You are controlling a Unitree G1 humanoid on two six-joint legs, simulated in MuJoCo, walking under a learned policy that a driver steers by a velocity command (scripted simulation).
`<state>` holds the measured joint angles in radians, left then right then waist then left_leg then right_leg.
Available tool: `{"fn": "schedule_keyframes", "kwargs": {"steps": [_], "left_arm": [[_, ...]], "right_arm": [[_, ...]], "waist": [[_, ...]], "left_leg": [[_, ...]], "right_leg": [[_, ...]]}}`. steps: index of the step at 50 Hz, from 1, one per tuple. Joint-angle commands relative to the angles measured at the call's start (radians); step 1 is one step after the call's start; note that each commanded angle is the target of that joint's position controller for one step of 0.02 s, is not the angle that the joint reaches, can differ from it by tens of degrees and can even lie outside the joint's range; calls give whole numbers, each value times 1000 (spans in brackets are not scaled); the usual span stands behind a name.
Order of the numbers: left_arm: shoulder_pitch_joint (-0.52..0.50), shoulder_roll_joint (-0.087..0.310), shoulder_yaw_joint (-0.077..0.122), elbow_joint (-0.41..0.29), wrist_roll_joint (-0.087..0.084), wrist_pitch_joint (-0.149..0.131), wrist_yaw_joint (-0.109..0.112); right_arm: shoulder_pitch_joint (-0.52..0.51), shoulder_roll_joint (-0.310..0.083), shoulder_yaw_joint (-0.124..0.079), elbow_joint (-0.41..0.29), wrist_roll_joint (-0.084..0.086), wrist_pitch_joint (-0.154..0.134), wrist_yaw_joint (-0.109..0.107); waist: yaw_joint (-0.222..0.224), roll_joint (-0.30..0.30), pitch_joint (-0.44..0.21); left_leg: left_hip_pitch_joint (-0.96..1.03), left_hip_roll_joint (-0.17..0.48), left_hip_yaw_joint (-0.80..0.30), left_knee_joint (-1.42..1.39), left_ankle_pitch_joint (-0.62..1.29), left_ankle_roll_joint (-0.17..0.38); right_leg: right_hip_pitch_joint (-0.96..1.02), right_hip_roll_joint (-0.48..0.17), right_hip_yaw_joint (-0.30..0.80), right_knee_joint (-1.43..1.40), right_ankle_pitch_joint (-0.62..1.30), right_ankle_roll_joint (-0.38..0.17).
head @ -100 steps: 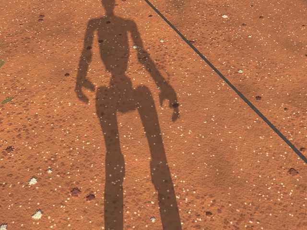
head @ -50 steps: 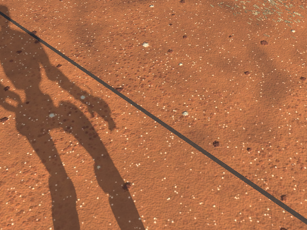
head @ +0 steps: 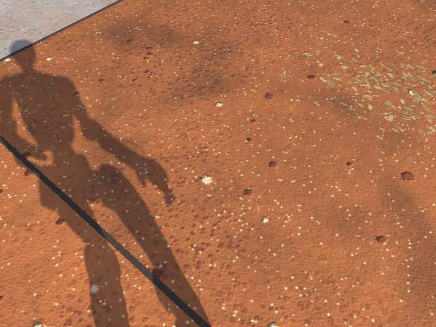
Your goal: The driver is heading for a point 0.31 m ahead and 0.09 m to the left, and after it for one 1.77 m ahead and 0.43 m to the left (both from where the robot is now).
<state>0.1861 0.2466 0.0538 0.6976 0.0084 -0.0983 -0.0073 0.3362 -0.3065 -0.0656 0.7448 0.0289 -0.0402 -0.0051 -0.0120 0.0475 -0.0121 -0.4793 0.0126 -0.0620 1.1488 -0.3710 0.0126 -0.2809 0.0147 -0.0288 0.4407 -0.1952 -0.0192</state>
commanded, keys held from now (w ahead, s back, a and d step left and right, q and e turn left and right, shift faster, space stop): w+q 0.18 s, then q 0.46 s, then no key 0.36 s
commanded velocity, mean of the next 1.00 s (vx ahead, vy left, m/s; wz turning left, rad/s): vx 0.21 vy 0.00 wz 0.47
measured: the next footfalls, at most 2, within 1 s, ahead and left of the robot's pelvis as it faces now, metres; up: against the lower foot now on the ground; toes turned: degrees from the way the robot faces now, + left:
left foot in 0.34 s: +0.32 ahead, +0.18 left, +0.00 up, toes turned +14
right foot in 0.80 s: +0.39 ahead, -0.02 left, +0.00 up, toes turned +21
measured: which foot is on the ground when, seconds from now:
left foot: up 0.00-0.32, down 0.34-0.82, up 0.84-1.00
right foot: down 0.00-0.34, up 0.36-0.78, down 0.80-1.00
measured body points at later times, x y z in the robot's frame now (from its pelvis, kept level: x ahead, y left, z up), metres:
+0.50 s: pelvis +0.21 +0.07 -0.01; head +0.26 +0.10 +0.43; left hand +0.25 +0.38 -0.13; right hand +0.46 -0.13 -0.10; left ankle +0.28 +0.17 -0.74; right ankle +0.20 -0.10 -0.65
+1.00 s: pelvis +0.29 +0.05 +0.00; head +0.32 +0.05 +0.45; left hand +0.29 +0.35 -0.09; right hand +0.56 -0.11 -0.10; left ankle +0.21 +0.17 -0.70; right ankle +0.37 -0.04 -0.74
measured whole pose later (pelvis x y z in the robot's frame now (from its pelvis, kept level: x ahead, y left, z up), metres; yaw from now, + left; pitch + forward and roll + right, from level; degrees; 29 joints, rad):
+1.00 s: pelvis +0.29 +0.05 +0.00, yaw +29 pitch +1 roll +1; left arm 0.17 0.24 0.03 0.73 0.01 -0.01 0.01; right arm 0.18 -0.30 -0.06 0.65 0.00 0.05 -0.02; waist 0.02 0.03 0.02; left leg -0.40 -0.05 -0.09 0.86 -0.48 -0.07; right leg -0.30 -0.01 0.04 0.50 -0.22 0.00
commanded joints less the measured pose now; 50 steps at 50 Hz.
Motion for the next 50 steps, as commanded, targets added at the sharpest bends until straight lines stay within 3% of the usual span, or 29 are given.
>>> {"fn": "schedule_keyframes", "kwargs": {"steps": [1,4,8,12,14,15,16,17,18,19,20,21,22,23,24,26,28,31,34,37,39,40,41,42,43,44,46,48,50], "left_arm": [[32,103,32,-20,1,-13,0],[42,143,46,13,0,-20,4],[57,181,54,44,-6,-11,11],[79,222,62,70,-23,12,20],[77,251,70,71,-36,26,28],[70,263,75,68,-43,33,34],[61,251,70,61,-48,38,37],[93,214,56,49,-27,33,36],[222,79,13,17,43,21,17],[225,166,14,23,11,7,4],[91,218,30,1,-26,10,5],[46,202,24,-16,-24,18,16],[39,195,24,-6,-9,31,30],[53,203,28,-6,-3,47,37],[68,202,30,-2,0,59,39],[84,170,22,5,8,69,45],[55,151,15,-2,12,74,51],[-6,143,11,-19,6,86,47],[-46,139,10,-31,-2,88,40],[-63,140,10,-45,-4,76,29],[-33,126,11,-42,-2,65,19],[-19,134,14,-41,7,60,15],[-13,198,24,-56,28,59,18],[-57,242,34,-46,43,68,21],[-48,175,22,-53,41,67,21],[-43,165,19,-53,31,64,22],[-65,172,21,-50,3,65,26],[-94,148,13,-44,0,75,24],[-78,135,12,-33,0,89,19]], "right_arm": [[-42,-42,-16,-103,-1,2,10],[-94,-25,-9,-131,-10,9,15],[-205,-10,4,-159,-8,0,39],[-301,-24,0,-208,-14,-2,63],[-271,-58,-18,-218,-20,1,71],[-200,-86,-34,-204,-23,3,71],[-61,-130,-61,-168,-24,5,64],[48,-201,-88,-148,-25,13,41],[2,-308,-90,-176,-35,19,20],[12,-270,-77,-227,-42,13,31],[-27,-211,-63,-225,-39,8,39],[-79,-175,-54,-215,-20,8,37],[-124,-148,-45,-219,-11,12,31],[-160,-143,-42,-225,-20,17,26],[-182,-148,-42,-230,-35,19,23],[-194,-155,-47,-223,-43,17,15],[-181,-165,-51,-212,-36,23,2],[-188,-166,-52,-213,-23,46,-17],[-189,-153,-46,-212,-28,61,-24],[-163,-134,-37,-199,-33,67,-17],[-172,-113,-25,-194,-26,71,-14],[-148,-92,-17,-184,-23,71,-15],[-104,-51,-3,-183,-37,67,-15],[-56,-50,-6,-191,-32,59,-12],[-110,-118,-20,-192,-45,51,-15],[-151,-157,-38,-191,-33,53,-17],[-139,-127,-39,-167,-32,74,-22],[-120,-55,-18,-150,-29,84,-19],[-153,-5,2,-150,-26,79,-13]], "waist": [[24,-165,28],[21,-125,36],[57,-107,53],[73,-111,78],[42,-145,32],[1,-154,-11],[-75,-125,-80],[-123,-24,-151],[14,272,-255],[-55,166,-513],[-81,47,-402],[-48,-10,-265],[-17,-39,-179],[21,-18,-143],[44,1,-129],[59,16,-139],[51,17,-156],[34,38,-153],[14,77,-122],[-8,106,-117],[19,104,-114],[27,85,-103],[-2,-46,-116],[-70,-286,-72],[-8,-285,-80],[15,-234,-68],[8,-184,-50],[-12,-177,-46],[15,-225,-63]], "left_leg": [[-254,100,-40,10,86,-14],[-274,108,-36,-93,179,-33],[-220,98,11,-323,372,-18],[-149,60,84,-480,363,14],[-59,8,126,-514,283,46],[34,-30,148,-544,262,68],[219,-72,155,-618,341,101],[473,-3,37,-641,608,150],[792,280,-362,-536,1105,317],[842,387,-630,-660,893,436],[745,320,-506,-707,779,379],[605,265,-411,-727,679,326],[468,228,-355,-752,647,293],[341,203,-321,-780,635,282],[254,185,-303,-800,635,275],[186,161,-260,-800,711,274],[181,148,-257,-790,698,268],[168,118,-289,-799,434,233],[159,106,-319,-804,238,210],[188,119,-352,-757,293,208],[197,104,-359,-703,346,182],[174,71,-346,-673,301,141],[115,-1,-267,-551,124,76],[11,-130,-105,-460,-113,19],[10,-87,-90,-331,-199,-27],[-6,-79,-89,-226,-198,-48],[-32,-63,-88,-128,-165,-83],[36,-44,-43,-222,-130,-100],[114,-33,11,-398,-91,-104]], "right_leg": [[177,-272,240,-259,100,-167],[176,-281,135,-284,231,-182],[191,-259,-4,-283,272,-150],[244,-268,-87,-205,466,-108],[286,-271,-115,-89,690,-80],[289,-261,-128,20,795,-64],[240,-226,-153,204,787,-34],[41,-169,-163,483,505,25],[-342,-14,-113,870,-507,93],[-380,15,115,1022,-535,88],[-424,-29,137,1006,-420,71],[-456,-58,115,926,-330,66],[-429,-86,113,864,-281,74],[-359,-97,120,813,-249,75],[-299,-91,114,778,-233,76],[-249,-69,99,692,-207,88],[-251,-50,105,610,-168,102],[-244,-32,123,500,-85,108],[-214,-23,126,389,-57,102],[-145,-18,109,287,-99,85],[-40,-14,86,103,-26,54],[40,-44,103,-17,82,27],[124,-207,250,-66,212,-31],[117,-332,405,-87,368,-172],[79,-390,489,-118,342,-253],[88,-365,464,-113,326,-252],[103,-311,377,-89,336,-212],[80,-237,268,-71,384,-170],[103,-193,213,-48,416,-157]]}}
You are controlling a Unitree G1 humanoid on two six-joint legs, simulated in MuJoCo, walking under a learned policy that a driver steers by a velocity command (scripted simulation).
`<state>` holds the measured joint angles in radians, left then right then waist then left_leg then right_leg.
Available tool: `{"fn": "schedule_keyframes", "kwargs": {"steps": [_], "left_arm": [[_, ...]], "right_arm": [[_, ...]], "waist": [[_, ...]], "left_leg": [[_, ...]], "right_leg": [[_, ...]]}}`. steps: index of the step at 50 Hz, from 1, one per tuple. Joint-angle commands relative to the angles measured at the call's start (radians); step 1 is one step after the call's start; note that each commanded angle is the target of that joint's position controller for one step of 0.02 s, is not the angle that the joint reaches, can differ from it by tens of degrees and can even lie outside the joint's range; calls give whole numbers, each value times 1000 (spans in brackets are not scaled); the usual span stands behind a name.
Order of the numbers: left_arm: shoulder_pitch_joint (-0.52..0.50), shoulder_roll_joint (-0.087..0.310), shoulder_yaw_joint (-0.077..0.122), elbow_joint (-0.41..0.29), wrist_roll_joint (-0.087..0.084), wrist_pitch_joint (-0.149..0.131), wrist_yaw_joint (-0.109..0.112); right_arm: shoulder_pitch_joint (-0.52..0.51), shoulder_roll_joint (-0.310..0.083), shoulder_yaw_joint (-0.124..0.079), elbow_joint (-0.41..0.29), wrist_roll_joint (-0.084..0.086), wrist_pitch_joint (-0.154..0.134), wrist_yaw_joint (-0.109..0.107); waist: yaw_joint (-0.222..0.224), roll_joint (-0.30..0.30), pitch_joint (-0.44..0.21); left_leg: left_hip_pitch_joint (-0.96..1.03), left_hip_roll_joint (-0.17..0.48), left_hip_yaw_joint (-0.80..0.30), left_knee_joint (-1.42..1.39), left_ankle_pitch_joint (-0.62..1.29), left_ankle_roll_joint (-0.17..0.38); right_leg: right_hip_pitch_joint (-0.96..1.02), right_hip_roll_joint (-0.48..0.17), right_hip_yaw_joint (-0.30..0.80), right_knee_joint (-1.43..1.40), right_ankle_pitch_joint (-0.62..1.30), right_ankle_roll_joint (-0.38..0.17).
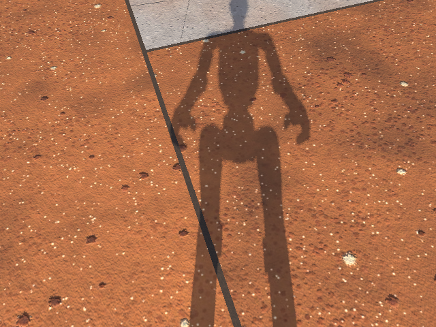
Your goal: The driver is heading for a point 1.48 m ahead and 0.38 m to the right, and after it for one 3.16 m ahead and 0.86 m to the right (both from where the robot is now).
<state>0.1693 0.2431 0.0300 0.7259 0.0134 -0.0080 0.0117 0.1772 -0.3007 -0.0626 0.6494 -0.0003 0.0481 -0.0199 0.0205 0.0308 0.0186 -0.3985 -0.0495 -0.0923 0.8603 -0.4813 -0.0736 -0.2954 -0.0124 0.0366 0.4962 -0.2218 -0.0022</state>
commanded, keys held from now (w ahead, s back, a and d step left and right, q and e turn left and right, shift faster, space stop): no key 0.08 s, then e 0.82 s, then no key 0.10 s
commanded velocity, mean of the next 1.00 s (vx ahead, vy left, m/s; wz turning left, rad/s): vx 0.00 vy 0.00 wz -0.37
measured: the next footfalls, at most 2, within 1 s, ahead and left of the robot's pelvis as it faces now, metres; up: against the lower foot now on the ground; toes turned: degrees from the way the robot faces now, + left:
left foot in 0.10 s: +0.02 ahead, +0.15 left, +0.00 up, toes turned -4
left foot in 0.84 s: +0.08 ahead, +0.12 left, +0.00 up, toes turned -27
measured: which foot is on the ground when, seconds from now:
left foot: up 0.00-0.08, down 0.10-0.42, up 0.44-0.82, down 0.84-1.00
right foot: down 0.00-0.84, up 0.86-1.00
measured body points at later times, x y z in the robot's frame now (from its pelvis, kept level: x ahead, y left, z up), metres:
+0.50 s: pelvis -0.01 +0.00 -0.01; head +0.02 -0.03 +0.44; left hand +0.17 +0.26 -0.10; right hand +0.09 -0.30 -0.12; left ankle -0.03 +0.15 -0.68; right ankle +0.01 -0.09 -0.74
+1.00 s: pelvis +0.00 +0.03 +0.00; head +0.03 +0.04 +0.45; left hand +0.26 +0.24 -0.10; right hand +0.00 -0.28 -0.08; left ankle +0.05 +0.14 -0.74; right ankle -0.07 -0.08 -0.66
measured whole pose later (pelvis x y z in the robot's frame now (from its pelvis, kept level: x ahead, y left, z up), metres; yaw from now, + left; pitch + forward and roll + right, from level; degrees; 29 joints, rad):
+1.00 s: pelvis +0.00 +0.03 +0.00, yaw -27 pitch +1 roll +0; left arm 0.19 0.36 0.11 0.65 -0.02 0.06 0.02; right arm 0.19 -0.26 -0.07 0.69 -0.01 -0.01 -0.03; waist -0.01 -0.05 0.03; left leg -0.23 0.00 0.00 0.45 -0.24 0.01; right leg -0.54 0.09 0.13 1.12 -0.42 0.07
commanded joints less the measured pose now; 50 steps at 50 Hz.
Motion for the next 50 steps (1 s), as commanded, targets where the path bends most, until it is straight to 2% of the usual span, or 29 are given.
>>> {"fn": "schedule_keyframes", "kwargs": {"steps": [1,3,4,5,6,7,8,12,16,18,20,21,22,23,25,26,28,32,36,38,40,41,42,43,44,45,46,47,50], "left_arm": [[-38,143,37,-53,-6,4,0],[-28,141,34,-44,-18,9,-3],[4,134,30,-35,-21,3,-5],[27,117,21,-28,-10,-10,-12],[54,109,17,-31,4,-26,-25],[13,104,14,-28,3,-31,-29],[-48,139,22,-37,-3,-28,-27],[-52,150,38,-63,-23,-5,-9],[-16,130,51,-79,-22,13,-16],[7,113,53,-81,-26,19,-28],[41,135,65,-77,-21,19,-35],[55,241,93,-94,-16,15,-27],[124,293,100,-95,4,6,-34],[135,258,83,-102,17,-13,-36],[39,234,78,-123,-9,-19,-20],[0,224,74,-131,-22,-10,-9],[-11,212,69,-137,-20,9,5],[11,217,78,-143,-23,26,24],[-8,232,89,-159,-21,41,19],[-20,231,91,-165,-28,48,15],[-51,225,90,-172,-42,56,17],[-44,210,87,-173,-47,57,20],[-9,164,74,-174,-38,57,19],[-11,163,79,-204,-42,45,18],[4,240,104,-189,-21,34,17],[30,269,118,-162,-29,37,13],[55,244,116,-132,-28,47,15],[64,217,109,-123,-24,55,17],[13,155,84,-146,-33,55,13]], "right_arm": [[-2,-15,-2,-52,8,-11,5],[30,-23,-7,-26,11,-13,8],[26,-40,-9,-22,2,-13,9],[24,-74,-12,-31,-12,-13,4],[17,-135,-26,-26,-21,-10,-3],[23,-96,-24,-11,-25,-12,2],[13,-81,-21,-17,-27,-16,5],[53,-131,-42,-8,-16,-27,-18],[3,-122,-44,-32,-7,-32,-40],[-38,-130,-48,-40,5,-35,-45],[-19,-125,-52,-29,15,-31,-47],[25,-83,-44,-40,-6,-32,-45],[-79,-58,-30,-96,-13,-33,-50],[-68,-72,-34,-86,-6,-35,-49],[-30,-92,-44,-46,1,-31,-44],[-29,-102,-49,-39,-5,-31,-47],[-19,-72,-43,-32,-4,-34,-39],[-52,-43,-28,-33,3,-45,-28],[-54,-63,-33,-31,12,-61,-11],[-37,-72,-37,-26,16,-71,-1],[15,-69,-42,-6,15,-82,8],[42,-87,-51,5,10,-84,8],[67,-151,-65,0,-8,-80,3],[33,-224,-78,-4,-40,-72,4],[-10,-176,-67,-32,-54,-79,4],[-74,-118,-49,-48,-41,-81,-3],[-107,-91,-40,-53,-24,-80,-7],[-108,-78,-33,-51,-7,-79,-10],[-44,-83,-27,-29,-10,-67,-16]], "waist": [[-6,-226,-106],[-26,-225,-112],[-18,-207,-109],[-6,-147,-123],[36,-11,-118],[8,54,-117],[-19,37,-65],[-30,112,-9],[-17,169,-14],[-1,134,-14],[6,53,-27],[-30,-199,-46],[35,-371,-70],[40,-251,-120],[-6,-99,-100],[-17,-83,-92],[-27,-126,-101],[-2,-153,-109],[8,-197,-96],[3,-206,-96],[-35,-197,-100],[-44,-174,-107],[-29,-27,-130],[4,243,-64],[-3,188,-57],[22,123,-47],[30,89,-34],[20,88,-28],[-22,102,-33]], "left_leg": [[65,29,53,-188,58,-17],[172,20,81,-438,252,5],[236,31,58,-501,340,26],[334,97,-10,-489,440,54],[346,146,-44,-411,503,101],[259,134,-28,-417,335,130],[225,125,-28,-438,256,130],[197,204,-75,-474,301,163],[174,341,-136,-470,459,252],[160,345,-91,-421,534,242],[111,267,9,-296,424,164],[-11,139,144,-41,229,70],[-221,-16,106,183,-182,21],[-248,17,-11,337,-215,24],[-256,53,-19,370,-72,26],[-242,69,-22,322,-6,20],[-165,48,8,262,70,1],[-113,28,7,27,104,-15],[-11,3,7,-134,97,-3],[28,-5,7,-221,110,11],[131,-8,26,-410,223,38],[224,32,13,-493,300,60],[333,221,-151,-545,303,129],[291,399,-396,-600,427,284],[221,467,-427,-604,438,358],[197,407,-319,-588,422,325],[194,328,-222,-573,396,278],[215,298,-176,-563,412,265],[268,264,-88,-547,540,286]], "right_leg": [[141,-168,150,-91,448,-181],[139,-154,144,-65,390,-163],[111,-146,150,-69,326,-130],[36,-131,150,-65,224,-79],[-17,-66,86,-51,127,-33],[28,-27,34,-40,34,5],[2,-11,27,-4,31,20],[-100,17,13,130,79,7],[-146,5,-34,317,-182,-4],[-115,-3,-59,268,-199,-25],[1,7,-26,80,43,-63],[96,-142,257,-53,331,-138],[184,-312,589,-172,422,-328],[224,-334,588,-174,406,-354],[183,-254,427,-140,317,-266],[158,-225,385,-143,277,-234],[105,-161,322,-153,259,-214],[126,-141,338,-156,148,-217],[75,-138,419,-161,68,-220],[79,-135,466,-150,87,-212],[56,-103,472,-110,96,-176],[3,-66,448,-74,39,-136],[-113,11,350,93,-168,-76],[-309,173,130,305,-379,-17],[-315,94,140,543,-390,25],[-303,77,138,634,-318,39],[-297,76,127,680,-258,59],[-320,78,125,723,-210,74],[-315,75,78,646,-176,102]]}}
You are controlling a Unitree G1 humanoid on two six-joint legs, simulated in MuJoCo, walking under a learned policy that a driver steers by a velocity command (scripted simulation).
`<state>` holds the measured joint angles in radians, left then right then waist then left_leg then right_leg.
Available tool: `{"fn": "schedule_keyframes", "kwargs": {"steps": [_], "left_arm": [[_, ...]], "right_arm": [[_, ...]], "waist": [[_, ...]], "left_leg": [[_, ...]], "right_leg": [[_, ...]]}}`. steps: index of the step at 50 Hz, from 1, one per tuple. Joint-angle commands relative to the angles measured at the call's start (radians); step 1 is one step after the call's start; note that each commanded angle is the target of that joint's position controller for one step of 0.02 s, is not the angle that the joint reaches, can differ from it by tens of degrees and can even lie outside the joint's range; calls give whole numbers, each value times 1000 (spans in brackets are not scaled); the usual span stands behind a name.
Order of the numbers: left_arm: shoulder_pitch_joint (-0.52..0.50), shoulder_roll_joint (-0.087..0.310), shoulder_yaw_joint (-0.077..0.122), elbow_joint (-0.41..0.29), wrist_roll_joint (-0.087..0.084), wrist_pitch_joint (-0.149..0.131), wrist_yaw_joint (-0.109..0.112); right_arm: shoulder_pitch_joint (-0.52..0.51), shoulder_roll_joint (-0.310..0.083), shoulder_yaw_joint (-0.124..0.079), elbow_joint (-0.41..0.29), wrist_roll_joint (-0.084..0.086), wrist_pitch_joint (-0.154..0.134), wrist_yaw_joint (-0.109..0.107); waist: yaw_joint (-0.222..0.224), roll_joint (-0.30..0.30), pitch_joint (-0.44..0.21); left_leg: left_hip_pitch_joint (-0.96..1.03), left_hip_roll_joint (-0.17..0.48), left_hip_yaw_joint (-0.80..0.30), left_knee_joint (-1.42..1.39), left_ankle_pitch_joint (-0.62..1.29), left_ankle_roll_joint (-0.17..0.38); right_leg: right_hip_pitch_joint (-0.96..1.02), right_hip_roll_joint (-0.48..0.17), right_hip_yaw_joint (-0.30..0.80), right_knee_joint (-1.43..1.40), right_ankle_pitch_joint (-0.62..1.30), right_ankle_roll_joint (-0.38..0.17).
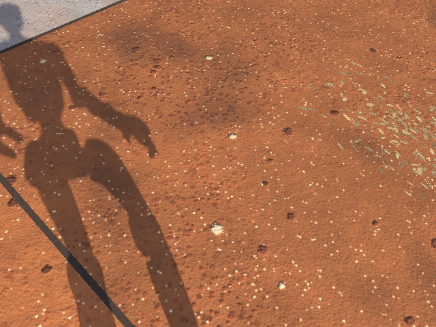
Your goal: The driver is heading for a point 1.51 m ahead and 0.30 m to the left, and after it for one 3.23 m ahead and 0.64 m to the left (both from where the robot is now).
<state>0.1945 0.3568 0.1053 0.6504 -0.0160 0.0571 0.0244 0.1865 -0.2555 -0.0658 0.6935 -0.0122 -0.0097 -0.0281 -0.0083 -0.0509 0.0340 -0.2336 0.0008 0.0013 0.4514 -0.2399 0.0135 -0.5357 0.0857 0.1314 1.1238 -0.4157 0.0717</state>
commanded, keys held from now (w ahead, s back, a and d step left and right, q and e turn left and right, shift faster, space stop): no key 0.28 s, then q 0.04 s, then w+q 0.68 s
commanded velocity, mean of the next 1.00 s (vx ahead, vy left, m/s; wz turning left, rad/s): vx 0.23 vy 0.00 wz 0.21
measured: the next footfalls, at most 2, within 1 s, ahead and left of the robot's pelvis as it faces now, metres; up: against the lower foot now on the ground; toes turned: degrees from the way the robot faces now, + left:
right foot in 0.20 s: +0.03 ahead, -0.15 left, +0.00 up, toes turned +0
left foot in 0.72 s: +0.17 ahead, +0.14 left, +0.00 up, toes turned +12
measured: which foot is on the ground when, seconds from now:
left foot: down 0.00-0.36, up 0.38-0.70, down 0.72-1.00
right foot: up 0.00-0.18, down 0.20-0.72, up 0.74-1.00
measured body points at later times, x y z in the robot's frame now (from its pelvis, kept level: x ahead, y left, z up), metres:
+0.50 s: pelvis +0.02 -0.03 +0.00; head +0.03 -0.03 +0.45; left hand +0.15 +0.23 -0.10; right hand +0.13 -0.31 -0.11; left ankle +0.00 +0.10 -0.69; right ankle -0.01 -0.15 -0.74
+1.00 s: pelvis +0.20 +0.09 +0.01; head +0.22 +0.13 +0.46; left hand +0.33 +0.40 -0.08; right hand +0.32 -0.16 -0.09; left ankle +0.13 +0.14 -0.74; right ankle +0.39 -0.06 -0.67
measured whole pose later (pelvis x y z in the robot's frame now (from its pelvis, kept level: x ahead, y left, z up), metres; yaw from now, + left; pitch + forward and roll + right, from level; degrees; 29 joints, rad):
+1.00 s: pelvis +0.20 +0.09 +0.01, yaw +18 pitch +2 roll -2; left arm 0.09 0.31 0.06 0.66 0.01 -0.09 -0.01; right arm 0.39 -0.26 -0.03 0.73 0.01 -0.06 0.00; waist -0.06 -0.04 0.03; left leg -0.11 -0.07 -0.08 0.31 -0.22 0.10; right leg -0.67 -0.06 0.07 0.83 -0.04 0.04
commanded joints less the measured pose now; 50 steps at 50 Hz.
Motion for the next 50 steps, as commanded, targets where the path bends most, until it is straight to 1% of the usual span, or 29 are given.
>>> {"fn": "schedule_keyframes", "kwargs": {"steps": [1,4,6,9,10,11,12,13,14,16,18,20,21,23,25,29,32,34,35,36,37,38,39,40,41,42,45,47,50], "left_arm": [[-36,29,1,-80,-3,-13,0],[-66,-11,-24,-96,9,-16,-9],[-63,2,-24,-95,5,-17,-14],[19,7,-21,-54,11,-20,-18],[29,41,-18,-62,18,-20,-12],[52,121,-7,-75,29,-17,1],[-18,64,-26,-65,41,-23,-7],[-76,9,-39,-87,40,-35,-16],[-73,-13,-45,-72,43,-43,-19],[-55,-3,-44,-60,42,-56,-20],[-4,29,-36,-42,39,-55,-11],[78,102,-10,-28,22,-49,1],[128,118,-3,-16,20,-58,6],[149,80,-8,4,15,-93,11],[86,39,-14,0,4,-114,10],[-1,66,4,-9,9,-129,-9],[31,108,20,13,-12,-128,-25],[28,106,20,25,-20,-121,-29],[34,86,11,28,-9,-121,-29],[40,30,-10,21,14,-123,-28],[24,-63,-41,-65,40,-136,-25],[-1,10,-32,-72,-5,-162,-25],[-45,73,-19,-78,-41,-178,-32],[-45,81,-18,-68,-29,-187,-31],[-40,71,-17,-53,3,-190,-26],[-31,71,-12,-46,20,-187,-27],[-38,48,-12,-35,29,-166,-34],[-97,27,-19,-49,31,-157,-31],[-206,-7,-32,-73,24,-161,-38]], "right_arm": [[-32,-134,-25,-65,0,-6,-8],[-35,-164,-31,-55,7,3,-3],[-17,-186,-35,-42,15,8,6],[0,-162,-19,-16,39,7,11],[42,-138,-8,-1,27,-5,15],[58,-84,13,-19,-19,-20,25],[30,-66,20,-25,-16,-22,20],[1,-112,12,-16,-13,-18,14],[-21,-111,12,-11,-14,-17,15],[-1,-133,8,15,-5,-5,14],[-2,-115,13,25,14,-2,15],[-56,-125,9,2,34,-7,13],[-106,-140,2,-24,42,-13,15],[-85,-136,-11,-27,57,-21,22],[-52,-126,-14,-11,50,-27,31],[-46,-79,11,-10,36,-28,64],[-34,-108,9,-28,38,-19,72],[37,-127,-2,-12,36,-14,69],[125,-162,-24,9,40,-12,62],[278,-232,-60,46,51,-12,52],[333,-391,-86,27,43,-23,41],[307,-336,-64,-10,33,-50,54],[258,-266,-44,-16,26,-68,58],[216,-223,-31,-25,24,-75,61],[163,-196,-22,-36,22,-71,58],[130,-180,-14,-49,13,-68,54],[138,-185,-15,-54,17,-70,37],[173,-194,-19,-36,24,-68,23],[209,-190,-20,-10,29,-58,7]], "waist": [[-10,195,-60],[-24,231,-90],[-33,249,-93],[16,209,-84],[7,154,-117],[-28,-66,-184],[-38,-178,-155],[-27,-108,-113],[-19,-96,-112],[-2,-56,-64],[20,-61,-53],[79,-124,32],[112,-142,82],[88,-102,102],[53,-51,73],[31,-36,11],[32,-39,3],[-12,-9,6],[-55,15,-25],[-121,129,-94],[-92,447,-132],[-108,299,-199],[-96,217,-100],[-69,154,-55],[-40,102,-30],[-15,117,-23],[-3,112,-22],[-14,97,-3],[-44,130,12]], "left_leg": [[143,219,-178,-128,318,206],[140,228,-148,-105,356,209],[119,238,-155,-89,391,215],[60,210,-136,-26,384,156],[-13,185,-115,0,297,85],[-111,101,-30,137,44,2],[-73,67,-13,74,-155,-46],[-29,69,-8,61,-86,-67],[-18,64,-7,34,9,-70],[-6,73,-21,9,99,-68],[-58,24,26,73,-30,-54],[-259,-3,60,248,-198,-34],[-375,30,8,400,-288,-16],[-562,83,-96,593,-297,16],[-573,109,-108,567,-204,19],[-317,115,-7,367,-41,-10],[-201,84,45,269,-20,-1],[-71,38,103,202,-5,32],[55,-3,119,187,-28,58],[239,9,29,129,-53,104],[404,275,-604,-113,-290,292],[437,366,-904,-306,-515,364],[387,371,-808,-297,-505,334],[311,330,-686,-262,-389,295],[234,283,-572,-239,-248,261],[174,235,-484,-246,-144,240],[140,180,-355,-270,101,237],[142,161,-305,-269,215,227],[112,117,-253,-252,262,189]], "right_leg": [[-71,-34,-24,-50,15,33],[74,-80,-79,-282,-31,28],[160,-74,-127,-408,-28,18],[360,-58,-149,-785,263,-41],[496,-120,-61,-798,404,-71],[614,-301,130,-733,723,-136],[439,-352,163,-737,637,-254],[398,-293,125,-752,494,-249],[401,-241,88,-746,390,-203],[372,-189,29,-747,313,-145],[395,-182,29,-775,61,-146],[407,-315,201,-896,-292,-240],[412,-394,303,-950,-330,-291],[503,-466,355,-975,-262,-333],[553,-433,230,-992,-120,-299],[426,-334,-62,-978,164,-246],[385,-354,-110,-939,101,-241],[316,-353,-157,-842,66,-214],[265,-323,-207,-697,166,-184],[175,-250,-295,-385,263,-126],[-185,-69,-276,55,-133,-27],[-309,-48,-52,194,-158,-43],[-383,-110,-36,215,-72,-79],[-349,-153,-41,157,18,-103],[-293,-185,-38,74,93,-105],[-222,-198,-34,7,151,-104],[-177,-169,-68,-109,269,-65],[-198,-148,-75,-223,351,-36],[-150,-109,-84,-421,487,-15]]}}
